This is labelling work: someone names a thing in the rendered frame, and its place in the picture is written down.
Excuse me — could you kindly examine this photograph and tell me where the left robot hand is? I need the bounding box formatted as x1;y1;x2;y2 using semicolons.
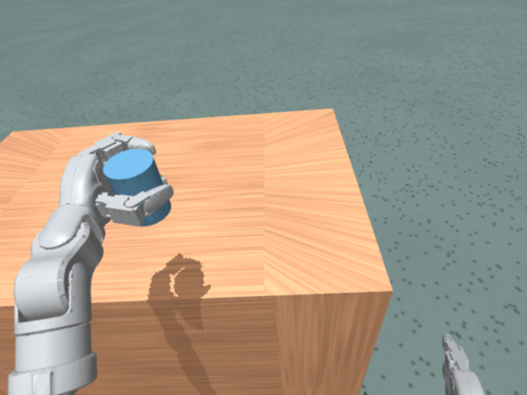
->
58;132;174;226

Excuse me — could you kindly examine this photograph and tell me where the left robot arm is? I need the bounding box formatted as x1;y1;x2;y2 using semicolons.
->
8;205;105;395

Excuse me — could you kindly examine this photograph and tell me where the can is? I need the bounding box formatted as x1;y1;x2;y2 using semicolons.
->
103;149;171;226

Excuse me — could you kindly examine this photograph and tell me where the right robot hand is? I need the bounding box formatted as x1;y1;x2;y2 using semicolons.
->
442;333;485;395

